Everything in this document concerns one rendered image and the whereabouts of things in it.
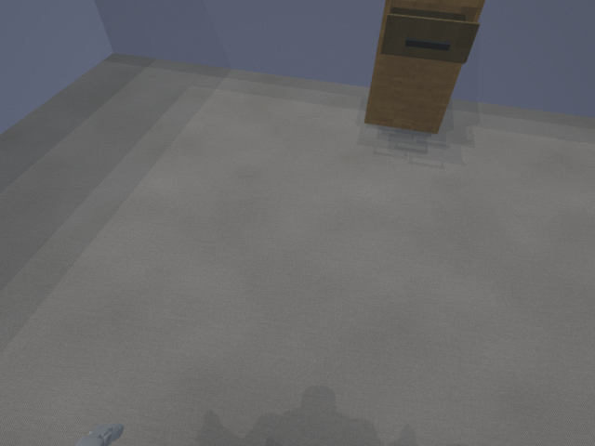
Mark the left robot hand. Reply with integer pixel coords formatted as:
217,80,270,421
74,424,124,446

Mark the cabinet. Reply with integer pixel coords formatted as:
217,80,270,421
364,0,485,134

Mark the handle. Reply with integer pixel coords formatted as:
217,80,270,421
405,35,450,51

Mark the drawer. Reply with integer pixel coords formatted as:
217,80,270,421
380,7,480,64

